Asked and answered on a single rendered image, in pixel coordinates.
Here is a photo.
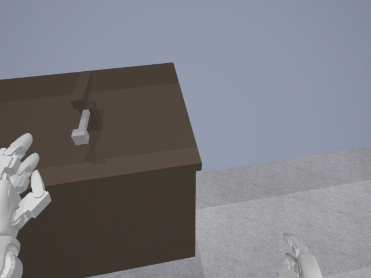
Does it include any counter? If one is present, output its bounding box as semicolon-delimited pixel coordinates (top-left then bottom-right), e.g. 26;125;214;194
0;63;202;278

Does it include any tap lever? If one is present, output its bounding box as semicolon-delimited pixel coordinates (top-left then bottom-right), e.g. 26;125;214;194
71;109;90;145

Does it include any robot left forearm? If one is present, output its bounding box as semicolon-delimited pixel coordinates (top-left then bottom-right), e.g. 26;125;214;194
0;235;23;278

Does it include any right robot hand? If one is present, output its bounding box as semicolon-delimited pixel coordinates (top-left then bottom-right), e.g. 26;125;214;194
278;233;323;278

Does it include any left robot hand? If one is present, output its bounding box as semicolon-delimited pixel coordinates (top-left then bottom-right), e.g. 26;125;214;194
0;133;51;238

